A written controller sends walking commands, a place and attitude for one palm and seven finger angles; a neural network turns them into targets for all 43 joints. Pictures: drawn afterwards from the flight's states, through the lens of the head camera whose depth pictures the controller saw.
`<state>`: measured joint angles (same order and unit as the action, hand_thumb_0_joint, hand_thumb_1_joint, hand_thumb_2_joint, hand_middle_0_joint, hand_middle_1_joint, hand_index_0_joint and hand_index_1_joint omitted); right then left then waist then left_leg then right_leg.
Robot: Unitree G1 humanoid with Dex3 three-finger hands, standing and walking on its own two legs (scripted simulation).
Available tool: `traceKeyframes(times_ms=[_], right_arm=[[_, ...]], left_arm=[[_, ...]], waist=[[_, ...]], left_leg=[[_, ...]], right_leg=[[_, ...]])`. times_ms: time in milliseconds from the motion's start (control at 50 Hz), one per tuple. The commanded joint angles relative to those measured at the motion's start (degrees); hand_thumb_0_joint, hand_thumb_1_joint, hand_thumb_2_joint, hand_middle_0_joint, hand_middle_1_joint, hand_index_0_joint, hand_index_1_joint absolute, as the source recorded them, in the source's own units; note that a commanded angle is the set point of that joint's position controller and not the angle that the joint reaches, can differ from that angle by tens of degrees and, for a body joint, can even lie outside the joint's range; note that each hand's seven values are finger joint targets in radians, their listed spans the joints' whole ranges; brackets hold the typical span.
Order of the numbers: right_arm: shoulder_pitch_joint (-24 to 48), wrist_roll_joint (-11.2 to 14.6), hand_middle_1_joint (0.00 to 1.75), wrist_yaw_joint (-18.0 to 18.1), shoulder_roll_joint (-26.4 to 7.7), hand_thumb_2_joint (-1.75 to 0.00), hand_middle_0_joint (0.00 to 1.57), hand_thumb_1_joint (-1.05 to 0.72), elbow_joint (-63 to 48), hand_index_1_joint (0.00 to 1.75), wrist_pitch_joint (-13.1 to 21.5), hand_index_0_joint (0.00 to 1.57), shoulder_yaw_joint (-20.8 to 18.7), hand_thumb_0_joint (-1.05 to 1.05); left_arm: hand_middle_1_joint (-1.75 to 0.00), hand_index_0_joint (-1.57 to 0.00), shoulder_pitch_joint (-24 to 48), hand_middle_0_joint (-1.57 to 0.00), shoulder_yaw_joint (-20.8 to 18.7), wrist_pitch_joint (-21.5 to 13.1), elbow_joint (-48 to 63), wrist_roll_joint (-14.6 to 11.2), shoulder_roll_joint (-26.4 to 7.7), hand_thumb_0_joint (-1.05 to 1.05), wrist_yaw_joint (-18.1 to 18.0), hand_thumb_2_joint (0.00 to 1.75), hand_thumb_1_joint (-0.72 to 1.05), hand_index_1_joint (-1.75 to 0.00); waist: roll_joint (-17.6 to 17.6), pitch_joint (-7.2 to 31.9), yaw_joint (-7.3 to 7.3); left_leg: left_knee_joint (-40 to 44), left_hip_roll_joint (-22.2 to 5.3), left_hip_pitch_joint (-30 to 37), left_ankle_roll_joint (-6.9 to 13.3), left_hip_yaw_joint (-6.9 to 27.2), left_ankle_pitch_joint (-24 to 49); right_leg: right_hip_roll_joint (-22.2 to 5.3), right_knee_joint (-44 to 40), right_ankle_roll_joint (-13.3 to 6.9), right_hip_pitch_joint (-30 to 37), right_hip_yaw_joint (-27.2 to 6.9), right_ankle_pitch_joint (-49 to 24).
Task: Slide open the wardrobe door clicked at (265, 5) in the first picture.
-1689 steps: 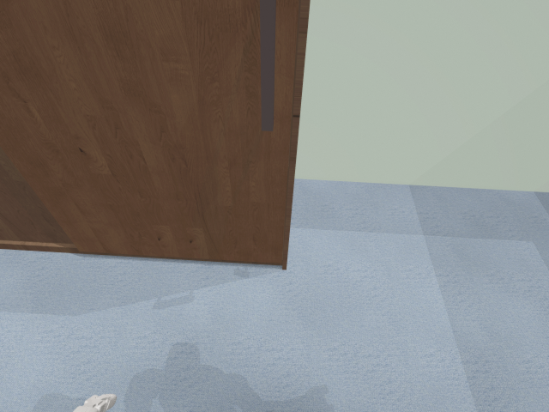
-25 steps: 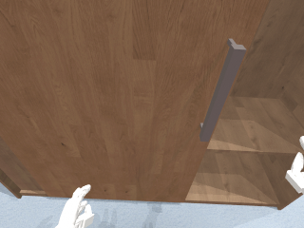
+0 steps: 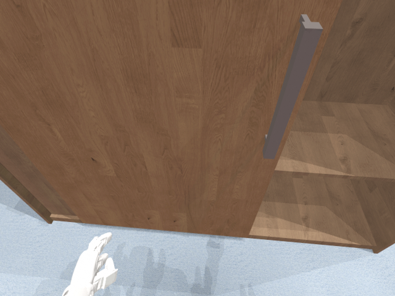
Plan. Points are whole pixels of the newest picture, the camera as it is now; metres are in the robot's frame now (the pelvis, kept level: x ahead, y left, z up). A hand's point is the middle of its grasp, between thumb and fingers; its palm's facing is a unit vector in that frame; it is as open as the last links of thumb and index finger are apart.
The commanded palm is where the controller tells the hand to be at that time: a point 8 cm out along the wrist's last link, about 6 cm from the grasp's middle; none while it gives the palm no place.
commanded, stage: step back with the hand held close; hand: right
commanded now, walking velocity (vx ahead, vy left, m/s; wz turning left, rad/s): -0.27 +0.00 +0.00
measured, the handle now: (283, 98) +0.49 -0.16 +0.16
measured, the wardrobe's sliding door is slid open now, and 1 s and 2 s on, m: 0.63 0.63 0.63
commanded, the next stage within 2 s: stop stepping back and stand still in 0.58 s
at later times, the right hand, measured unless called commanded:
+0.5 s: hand out of the picture +0.13 -0.29 +0.17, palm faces +0.47 +0.78 -0.41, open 7.5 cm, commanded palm +0.05 -0.32 +0.18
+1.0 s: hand out of the picture +0.05 -0.29 +0.17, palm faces +0.33 +0.81 -0.48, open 7.5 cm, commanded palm +0.00 -0.33 +0.18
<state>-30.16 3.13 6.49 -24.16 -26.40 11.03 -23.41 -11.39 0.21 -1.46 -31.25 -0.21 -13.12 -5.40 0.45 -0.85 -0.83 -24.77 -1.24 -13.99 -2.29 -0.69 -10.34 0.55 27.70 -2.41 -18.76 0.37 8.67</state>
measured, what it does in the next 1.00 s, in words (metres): walks backwards: left foot, then right foot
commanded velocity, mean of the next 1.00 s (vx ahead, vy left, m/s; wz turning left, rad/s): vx -0.16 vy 0.02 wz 0.05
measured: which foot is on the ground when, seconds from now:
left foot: down 0.00-0.40, up 0.42-0.60, down 0.62-0.76, up 0.78-0.98, down 1.00-1.00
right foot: down 0.00-0.64, up 0.66-0.74, down 0.76-0.98, up 1.00-1.00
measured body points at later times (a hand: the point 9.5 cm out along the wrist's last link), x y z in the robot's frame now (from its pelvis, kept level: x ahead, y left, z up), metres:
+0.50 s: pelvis -0.07 -0.01 -0.01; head -0.06 -0.05 +0.44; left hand +0.10 +0.22 -0.07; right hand +0.09 -0.33 +0.19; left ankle -0.07 +0.14 -0.69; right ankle +0.07 -0.09 -0.74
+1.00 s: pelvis -0.15 -0.03 +0.01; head -0.14 -0.07 +0.45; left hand +0.00 +0.21 -0.05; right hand +0.03 -0.33 +0.20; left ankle -0.19 +0.06 -0.74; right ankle -0.03 -0.09 -0.73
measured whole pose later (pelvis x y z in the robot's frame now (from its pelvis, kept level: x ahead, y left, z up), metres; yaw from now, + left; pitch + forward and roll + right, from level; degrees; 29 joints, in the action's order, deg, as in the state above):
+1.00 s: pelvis -0.15 -0.03 +0.01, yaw +2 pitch +2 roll +1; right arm -35.1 2.6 6.9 -27.9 -33.3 11.2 -25.6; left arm -15.6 0.8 -8.7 -33.0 1.9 -10.4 -3.6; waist -4.0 2.1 0.4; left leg -21.3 3.6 -8.7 4.1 -1.9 -25.0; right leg 2.4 24.8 -0.1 -24.7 3.5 14.2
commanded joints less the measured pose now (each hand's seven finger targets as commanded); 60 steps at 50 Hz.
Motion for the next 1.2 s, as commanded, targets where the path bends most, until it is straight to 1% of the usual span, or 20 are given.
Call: traceKeyframes(times_ms=[0,160,260,320,400,440,540,600,620,660,720,780,880,920,960,1000,1100,1120,1140,1180], right_arm=[[3.49,-1.0,0.3,1.72,-9.8,-0.9,0.2,-0.9,-10.95,0.3,5.0,0.2,-8.71,0.0],[5.6,-2.31,0.3,1.86,-8.91,-0.9,0.2,-0.9,-11.99,0.3,7.25,0.2,-8.05,0.0],[7.3,-0.86,0.3,3.0,-9.65,-0.9,0.2,-0.9,-12.19,0.3,7.66,0.2,-6.4,0.0],[8.91,-0.64,0.3,3.35,-9.9,-0.9,0.2,-0.9,-12.68,0.3,7.78,0.2,-6.09,0.0],[9.94,-1.98,0.3,2.74,-12.53,-0.9,0.2,-0.9,-17.65,0.3,9.6,0.2,-10.36,0.0],[6.23,-1.46,0.3,2.46,-11.45,-0.9,0.2,-0.9,-15.43,0.3,9.83,0.2,-11.14,0.0],[2.37,0.94,0.3,1.75,-8.75,-0.9,0.2,-0.9,-13.82,0.3,9.39,0.2,-6.63,0.0],[7.99,0.04,0.3,2.24,-13.95,-0.9,0.2,-0.9,-13.9,0.3,10.14,0.2,-8.62,0.0],[11.76,-0.43,0.3,2.62,-14.44,-0.9,0.2,-0.9,-12.67,0.3,10.15,0.2,-8.12,0.0],[10.93,-0.75,0.3,1.47,-10.82,-0.9,0.2,-0.9,-8.52,0.3,7.51,0.2,-4.5,0.0],[7.84,0.07,0.3,0.78,-11.04,-0.9,0.2,-0.9,-9.83,0.3,5.68,0.2,-6.79,0.0],[5.72,0.73,0.3,1.14,-13.37,-0.9,0.2,-0.9,-16.38,0.3,6.15,0.2,-10.39,0.0],[-3.52,-0.22,0.3,1.92,-9.03,-0.9,0.2,-0.9,-17.84,0.3,3.48,0.2,-7.14,0.0],[-4.21,-0.54,0.3,1.83,-10.28,-0.9,0.2,-0.9,-16.29,0.3,2.42,0.2,-7.27,0.0],[-0.18,-0.37,0.3,1.58,-12.34,-0.9,0.2,-0.9,-15.05,0.3,2.41,0.2,-8.68,0.0],[9.84,-0.02,0.3,1.75,-10.56,-0.9,0.2,-0.9,-13.24,0.3,2.57,0.2,-7.23,0.0],[16.55,-1.49,0.3,3.07,-7.61,-0.9,0.2,-0.9,-6.47,0.3,1.55,0.2,-1.61,0.0],[17.18,-1.45,0.3,3.14,-8.38,-0.9,0.2,-0.9,-9.11,0.3,2.19,0.2,-2.31,0.0],[17.11,-1.27,0.3,3.32,-8.57,-0.9,0.2,-0.9,-13.62,0.3,3.31,0.2,-2.75,0.0],[14.19,-1.03,0.3,2.63,-12.27,-0.9,0.2,-0.9,-17.22,0.3,4.17,0.2,-6.27,0.0]], left_arm=[[-0.3,-0.2,5.96,-0.2,-3.43,-4.39,9.32,-0.02,-8.57,0.0,-0.7,0.9,0.9,-0.3],[-0.3,-0.2,4.02,-0.2,-3.71,-7.59,7.91,0.58,-7.98,0.0,-0.28,0.9,0.9,-0.3],[-0.3,-0.2,1.81,-0.2,-3.43,-7.68,4.4,0.91,-6.39,0.0,0.17,0.9,0.9,-0.3],[-0.3,-0.2,2.29,-0.2,-3.15,-7.78,4.53,0.65,-6.95,0.0,-0.32,0.9,0.9,-0.3],[-0.3,-0.2,4.55,-0.2,-4.23,-9.84,6.41,1.11,-7.81,0.0,-0.68,0.9,0.9,-0.3],[-0.3,-0.2,3.91,-0.2,-5.17,-10.77,4.9,1.6,-6.87,0.0,0.69,0.9,0.9,-0.3],[-0.3,-0.2,2.81,-0.2,-4.39,-10.75,3.05,1.55,-5.68,0.0,2.0,0.9,0.9,-0.3],[-0.3,-0.2,2.03,-0.2,-3.72,-8.74,0.84,2.33,-3.89,0.0,1.64,0.9,0.9,-0.3],[-0.3,-0.2,3.59,-0.2,-2.43,-9.17,1.36,3.13,-3.44,0.0,1.28,0.9,0.9,-0.3],[-0.3,-0.2,3.5,-0.2,-3.87,-9.34,1.87,1.14,-5.03,0.0,0.71,0.9,0.9,-0.3],[-0.3,-0.2,5.04,-0.2,-3.03,-9.23,3.84,0.42,-6.97,0.0,-0.31,0.9,0.9,-0.3],[-0.3,-0.2,4.15,-0.2,-3.33,-10.91,4.92,1.19,-6.74,0.0,0.51,0.9,0.9,-0.3],[-0.3,-0.2,2.98,-0.2,-2.95,-10.66,5.56,1.32,-5.7,0.0,1.59,0.9,0.9,-0.3],[-0.3,-0.2,2.68,-0.2,-3.0,-9.28,4.99,1.78,-5.75,0.0,1.22,0.9,0.9,-0.3],[-0.3,-0.2,2.1,-0.2,-3.73,-7.4,3.15,2.43,-6.38,0.0,0.75,0.9,0.9,-0.3],[-0.3,-0.2,2.04,-0.2,-3.48,-6.59,1.59,2.13,-6.08,0.0,0.98,0.9,0.9,-0.3],[-0.3,-0.2,3.6,-0.2,-2.68,-7.8,1.09,0.45,-6.55,0.0,-1.07,0.9,0.9,-0.3],[-0.3,-0.2,2.96,-0.2,-2.57,-8.81,1.61,0.59,-7.67,0.0,-1.27,0.9,0.9,-0.3],[-0.3,-0.2,2.53,-0.2,-2.69,-9.75,2.78,0.51,-8.42,0.0,-1.06,0.9,0.9,-0.3],[-0.3,-0.2,2.35,-0.2,-2.38,-11.2,2.63,1.08,-5.46,0.0,0.4,0.9,0.9,-0.3]], waist=[[6.9,5.46,-0.54],[4.47,3.99,-0.04],[-6.35,4.8,1.33],[-0.33,3.14,1.82],[19.36,7.3,0.35],[10.3,9.22,-0.47],[13.04,9.82,0.1],[-5.33,9.62,0.67],[-6.01,7.77,0.53],[-15.89,6.35,1.05],[8.46,6.05,0.56],[15.99,11.87,-0.24],[15.72,9.6,-0.63],[7.57,9.09,-0.25],[-7.24,6.93,0.38],[-10.09,5.84,1.66],[-0.09,-3.09,3.12],[9.19,-2.47,2.75],[21.02,-1.45,2.67],[15.14,0.44,2.36]], left_leg=[[-4.4,2.04,13.4,0.89,1.52,-1.07],[-1.72,1.1,6.46,2.33,5.82,-10.32],[11.54,-8.5,-18.48,6.85,12.05,-18.74],[6.37,-4.1,-19.21,4.42,6.23,-18.46],[-32.66,8.37,5.95,0.82,2.31,-11.8],[-33.58,7.6,1.93,1.84,3.8,-16.45],[-1.35,5.21,2.81,4.64,-0.15,-17.17],[15.48,-14.54,-13.24,11.1,21.07,-3.61],[12.66,-16.36,-11.69,11.08,17.16,15.04],[7.94,-11.15,-12.28,8.48,9.15,14.18],[-4.9,0.99,-9.17,2.26,0.95,-0.41],[-20.87,7.11,-2.79,2.63,2.95,-19.94],[-5.0,8.32,11.38,4.28,-4.48,-16.29],[6.34,4.96,14.04,5.0,-2.59,-13.25],[16.4,-10.88,-6.91,11.99,14.45,-23.55],[15.83,-18.22,-14.48,16.02,18.84,-31.08],[3.25,-9.33,-14.1,9.91,7.51,-29.68],[-7.92,-3.58,-13.76,7.61,3.84,-25.39],[-20.71,2.78,-19.86,3.8,-1.66,-21.45],[-35.16,3.41,-18.69,3.01,2.12,-19.63]], right_leg=[[-6.95,-13.25,-3.54,-15.78,-8.79,23.48],[-5.64,-7.04,-3.18,-17.43,-8.76,28.59],[0.5,13.32,1.44,5.57,-1.25,12.84],[-2.06,4.65,0.69,4.69,-5.36,15.3],[-18.43,-24.09,-7.33,-20.3,-27.67,37.36],[-17.32,-18.19,-7.86,-12.89,-21.34,26.12],[-13.43,-15.87,0.66,-1.47,-12.87,20.64],[-3.97,13.38,4.68,9.34,-2.1,5.89],[-2.42,17.51,4.93,6.36,0.6,8.29],[-0.32,19.46,3.65,4.94,0.15,7.65],[-5.74,-6.57,1.4,8.67,-6.5,-6.45],[-16.17,-26.8,1.3,3.96,-26.48,32.9],[-8.54,-23.8,4.42,-3.35,-7.81,28.15],[-3.94,-14.29,4.72,-3.34,-2.28,21.7],[0.92,18.26,3.61,3.33,1.24,11.65],[-0.65,35.33,3.56,-1.53,-3.29,12.18],[-2.99,5.06,0.4,4.28,1.36,15.74],[-5.34,-5.87,-1.29,5.56,-5.83,20.75],[-15.23,-13.58,-5.24,10.57,-23.97,22.91],[-19.23,-21.08,-7.71,4.98,-34.24,31.57]])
